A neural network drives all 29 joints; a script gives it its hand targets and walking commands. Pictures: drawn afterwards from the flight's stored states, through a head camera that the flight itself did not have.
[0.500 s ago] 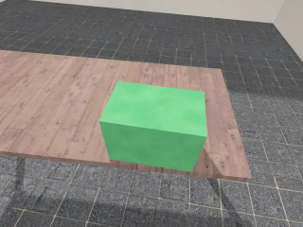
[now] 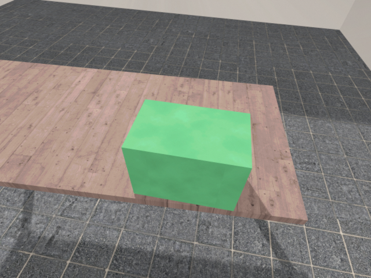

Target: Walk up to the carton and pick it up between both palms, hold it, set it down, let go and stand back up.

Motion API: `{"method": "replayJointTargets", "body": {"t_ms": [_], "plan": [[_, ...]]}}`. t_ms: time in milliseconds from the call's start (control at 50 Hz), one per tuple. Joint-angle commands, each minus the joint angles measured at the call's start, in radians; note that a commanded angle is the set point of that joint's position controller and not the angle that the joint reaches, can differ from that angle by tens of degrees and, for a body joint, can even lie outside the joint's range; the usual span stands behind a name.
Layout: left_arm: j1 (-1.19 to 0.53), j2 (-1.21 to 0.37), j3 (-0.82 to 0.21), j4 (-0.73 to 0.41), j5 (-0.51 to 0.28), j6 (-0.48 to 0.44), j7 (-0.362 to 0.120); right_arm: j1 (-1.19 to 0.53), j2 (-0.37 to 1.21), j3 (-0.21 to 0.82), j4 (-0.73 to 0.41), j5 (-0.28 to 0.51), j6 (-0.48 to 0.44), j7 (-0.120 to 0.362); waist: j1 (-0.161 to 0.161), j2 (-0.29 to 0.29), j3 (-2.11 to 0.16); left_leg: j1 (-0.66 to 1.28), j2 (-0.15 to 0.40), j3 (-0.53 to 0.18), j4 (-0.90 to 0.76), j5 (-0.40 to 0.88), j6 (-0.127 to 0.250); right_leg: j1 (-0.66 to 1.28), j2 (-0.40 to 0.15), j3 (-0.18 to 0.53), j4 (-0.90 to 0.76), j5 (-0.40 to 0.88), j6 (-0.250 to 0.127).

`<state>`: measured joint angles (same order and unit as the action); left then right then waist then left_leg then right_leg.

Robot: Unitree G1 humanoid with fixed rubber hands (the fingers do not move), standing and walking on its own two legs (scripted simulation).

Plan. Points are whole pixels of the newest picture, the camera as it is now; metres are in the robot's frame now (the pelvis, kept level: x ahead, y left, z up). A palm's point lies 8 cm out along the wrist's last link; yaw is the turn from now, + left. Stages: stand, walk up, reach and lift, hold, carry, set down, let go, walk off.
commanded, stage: walk up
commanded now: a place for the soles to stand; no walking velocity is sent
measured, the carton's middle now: (189, 155) +0.42 +0.01 +0.02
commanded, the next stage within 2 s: reach and lift in 0.08 s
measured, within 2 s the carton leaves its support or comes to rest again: neither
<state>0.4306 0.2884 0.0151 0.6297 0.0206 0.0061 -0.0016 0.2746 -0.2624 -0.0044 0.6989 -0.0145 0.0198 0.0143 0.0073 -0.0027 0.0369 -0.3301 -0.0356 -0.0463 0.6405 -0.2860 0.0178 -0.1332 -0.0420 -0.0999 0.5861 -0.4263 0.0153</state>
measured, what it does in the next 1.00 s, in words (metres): stands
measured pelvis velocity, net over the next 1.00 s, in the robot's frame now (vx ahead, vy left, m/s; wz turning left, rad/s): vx -0.01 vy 0.00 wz -0.12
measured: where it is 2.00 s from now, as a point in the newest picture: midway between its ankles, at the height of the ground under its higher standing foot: outside the picture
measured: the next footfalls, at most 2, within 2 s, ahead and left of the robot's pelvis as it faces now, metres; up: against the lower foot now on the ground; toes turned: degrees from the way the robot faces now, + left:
none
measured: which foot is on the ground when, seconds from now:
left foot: down 0.00-1.00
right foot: down 0.00-1.00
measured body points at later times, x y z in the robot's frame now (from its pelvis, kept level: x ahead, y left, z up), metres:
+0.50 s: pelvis -0.02 -0.02 +0.02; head -0.02 +0.01 +0.47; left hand +0.18 +0.24 -0.08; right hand +0.13 -0.27 -0.05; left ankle +0.03 +0.11 -0.72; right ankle -0.07 -0.12 -0.72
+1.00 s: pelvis -0.01 +0.00 +0.02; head -0.01 +0.01 +0.47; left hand +0.18 +0.25 -0.04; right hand +0.16 -0.24 -0.03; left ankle +0.03 +0.11 -0.72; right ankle -0.07 -0.12 -0.72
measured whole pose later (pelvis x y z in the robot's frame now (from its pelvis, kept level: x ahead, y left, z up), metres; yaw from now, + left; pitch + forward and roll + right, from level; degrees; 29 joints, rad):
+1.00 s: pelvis -0.01 +0.00 +0.02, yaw -7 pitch -3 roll +0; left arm 0.25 0.30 0.03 0.43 -0.14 -0.03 0.00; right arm 0.21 -0.19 -0.02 0.57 0.10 -0.22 0.01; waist 0.07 -0.04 0.04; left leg -0.15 0.01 0.06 0.34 -0.14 0.00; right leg -0.02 -0.01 0.00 0.33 -0.25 0.00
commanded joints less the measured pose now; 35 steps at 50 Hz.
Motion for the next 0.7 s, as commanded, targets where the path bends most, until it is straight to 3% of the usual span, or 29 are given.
{"method": "replayJointTargets", "body": {"t_ms": [0, 60, 80, 100, 120, 160, 200, 220, 240, 260, 300, 320, 340, 380, 440, 500, 620, 680], "plan": [[0.066, 0.137, 0.046, -0.071, 0.002, -0.028, 0.007, -0.024, -0.119, -0.038, -0.085, -0.003, -0.022, -0.007, 0.007, 0.01, -0.007, 0.044, 0.066, -0.103, -0.068, 0.233, 0.058, -0.061, -0.08, 0.105, -0.142, 0.136, -0.071], [0.045, 0.163, 0.053, -0.07, 0.003, -0.026, 0.009, -0.026, -0.109, -0.038, -0.09, -0.01, -0.025, -0.003, 0.001, -0.017, 0.008, 0.052, 0.043, -0.056, -0.037, 0.249, 0.032, -0.075, -0.128, 0.128, -0.166, 0.186, -0.099], [-0.601, 0.239, 0.051, -0.202, -0.045, 0.098, 0.03, -0.533, -0.035, -0.142, 0.095, -0.106, -0.182, 0.001, -0.024, 0.041, -0.016, 0.087, 0.093, 0.022, -0.05, 0.089, -0.056, -0.493, 0.02, 0.006, 0.0, 0.037, -0.045], [-0.456, 0.145, 0.013, -0.195, -0.042, 0.158, 0.044, -0.419, -0.068, -0.146, 0.187, -0.1, -0.23, 0.03, -0.037, -0.005, 0.005, 0.037, 0.092, 0.008, -0.025, 0.046, -0.046, -0.401, -0.008, 0.009, 0.014, 0.005, -0.04], [-0.445, 0.147, 0.03, -0.221, -0.03, 0.192, 0.048, -0.377, -0.086, -0.137, 0.189, -0.093, -0.246, 0.042, -0.027, -0.003, -0.062, 0.092, 0.094, -0.002, -0.018, 0.09, -0.048, -0.373, -0.008, -0.013, 0.039, 0.055, -0.033], [-0.354, 0.124, 0.043, -0.269, -0.016, 0.229, 0.052, -0.283, -0.122, -0.127, 0.246, -0.055, -0.285, 0.054, -0.028, 0.029, -0.156, 0.262, 0.087, -0.004, -0.006, 0.271, -0.053, -0.368, 0.009, -0.018, -0.022, 0.189, -0.033], [-0.243, 0.093, 0.068, -0.279, -0.004, 0.244, 0.043, -0.218, -0.14, -0.104, 0.285, -0.006, -0.324, 0.055, -0.032, 0.019, -0.217, 0.462, 0.067, -0.017, -0.023, 0.492, -0.053, -0.337, 0.044, -0.022, -0.13, 0.351, -0.026], [-0.199, 0.068, 0.075, -0.293, -0.002, 0.249, 0.046, -0.22, -0.157, -0.095, 0.28, 0.025, -0.315, 0.061, -0.023, 0.016, -0.24, 0.5, 0.053, -0.008, -0.089, 0.49, -0.053, -0.275, 0.068, -0.014, -0.205, 0.292, -0.034], [-0.214, 0.091, 0.098, -0.246, 0.0, 0.255, 0.032, -0.245, -0.14, -0.075, 0.261, 0.023, -0.308, 0.057, -0.026, -0.013, -0.199, 0.448, 0.035, 0.016, -0.113, 0.399, -0.037, -0.251, 0.066, 0.003, -0.232, 0.237, -0.042], [-0.208, 0.11, 0.098, -0.187, -0.008, 0.256, 0.023, -0.25, -0.12, -0.057, 0.2, 0.008, -0.299, 0.031, -0.021, -0.046, -0.125, 0.412, 0.011, 0.043, -0.135, 0.367, -0.028, -0.207, 0.056, 0.016, -0.234, 0.362, -0.013], [-0.204, 0.117, 0.127, -0.167, 0.004, 0.249, 0.013, -0.255, -0.102, -0.014, 0.173, 0.032, -0.284, 0.004, 0.007, -0.024, -0.129, 0.349, -0.019, 0.069, -0.172, 0.384, -0.04, -0.064, 0.055, 0.04, -0.216, 0.508, 0.02], [-0.217, 0.119, 0.14, -0.161, 0.012, 0.244, 0.01, -0.264, -0.092, -0.001, 0.148, 0.039, -0.279, 0.0, 0.023, -0.015, -0.12, 0.333, -0.023, 0.079, -0.194, 0.381, -0.046, -0.033, 0.059, 0.042, -0.225, 0.494, 0.021], [-0.265, 0.149, 0.172, -0.16, 0.01, 0.237, 0.001, -0.281, -0.091, 0.0, 0.047, 0.034, -0.284, -0.009, 0.045, -0.05, -0.12, 0.305, -0.017, 0.106, -0.202, 0.36, -0.04, 0.019, 0.049, 0.048, -0.227, 0.506, 0.027], [-0.316, 0.154, 0.185, -0.125, 0.011, 0.211, -0.01, -0.291, -0.052, 0.015, -0.006, 0.023, -0.27, -0.02, 0.067, -0.056, -0.062, 0.252, -0.02, 0.125, -0.239, 0.281, -0.025, 0.022, 0.032, 0.072, -0.25, 0.448, 0.033], [-0.387, 0.14, 0.171, -0.158, -0.001, 0.182, -0.009, -0.267, -0.015, 0.004, -0.06, 0.024, -0.241, -0.022, 0.065, -0.004, -0.028, 0.264, -0.001, 0.139, -0.276, 0.203, -0.022, -0.045, 0.026, 0.09, -0.291, 0.241, 0.015], [-0.407, 0.123, 0.132, -0.212, -0.032, 0.155, 0.002, -0.238, -0.017, -0.008, -0.099, 0.038, -0.222, -0.014, 0.055, 0.044, -0.041, 0.333, 0.012, 0.142, -0.293, 0.182, -0.035, -0.092, 0.032, 0.078, -0.311, 0.153, -0.006], [-0.345, 0.107, 0.102, -0.256, -0.078, 0.099, -0.001, -0.19, -0.03, -0.049, -0.164, 0.027, -0.224, -0.012, 0.029, 0.009, -0.042, 0.407, 0.019, 0.125, -0.3, 0.247, -0.045, -0.138, 0.049, 0.064, -0.34, 0.153, -0.01], [-0.313, 0.115, 0.099, -0.282, -0.095, 0.053, 0.005, -0.186, -0.042, -0.064, -0.187, 0.033, -0.241, -0.009, 0.046, 0.015, -0.089, 0.437, 0.025, 0.12, -0.292, 0.317, -0.055, -0.122, 0.063, 0.06, -0.342, 0.19, -0.014]]}}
